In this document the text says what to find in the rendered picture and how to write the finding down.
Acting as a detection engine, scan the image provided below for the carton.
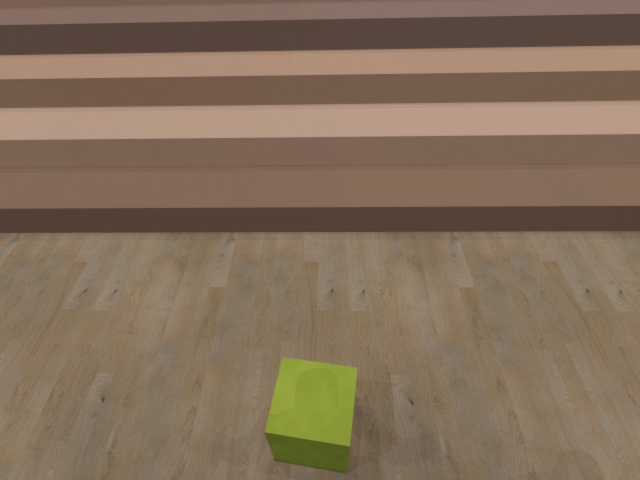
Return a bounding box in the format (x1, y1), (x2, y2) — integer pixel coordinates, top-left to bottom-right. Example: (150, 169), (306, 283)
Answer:
(264, 357), (358, 474)

